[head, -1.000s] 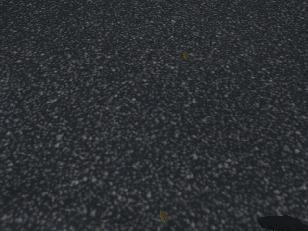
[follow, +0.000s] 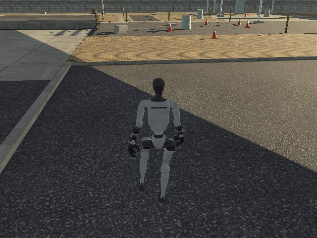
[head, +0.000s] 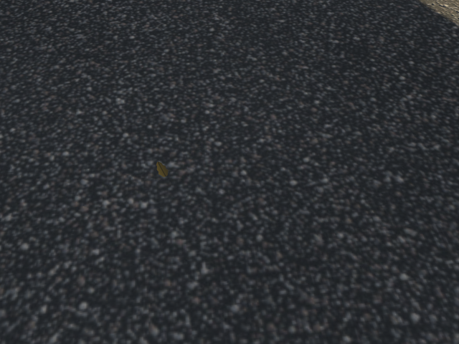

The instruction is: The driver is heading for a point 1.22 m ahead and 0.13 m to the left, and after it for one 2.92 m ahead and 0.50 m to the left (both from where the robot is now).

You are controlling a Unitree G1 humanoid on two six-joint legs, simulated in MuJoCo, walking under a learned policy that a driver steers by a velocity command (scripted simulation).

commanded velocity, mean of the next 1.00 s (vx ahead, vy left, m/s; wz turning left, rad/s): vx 0.50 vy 0.00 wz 0.03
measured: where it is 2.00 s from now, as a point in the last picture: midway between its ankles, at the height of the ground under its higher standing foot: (196, 167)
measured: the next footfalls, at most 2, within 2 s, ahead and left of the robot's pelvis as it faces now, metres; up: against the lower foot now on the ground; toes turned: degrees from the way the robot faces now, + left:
left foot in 0.20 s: +0.30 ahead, +0.13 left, +0.00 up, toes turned -10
right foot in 0.64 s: +0.45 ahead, -0.12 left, +0.00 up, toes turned -5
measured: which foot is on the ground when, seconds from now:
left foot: up 0.00-0.18, down 0.20-0.66, up 0.68-1.00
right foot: down 0.00-0.20, up 0.22-0.62, down 0.64-1.00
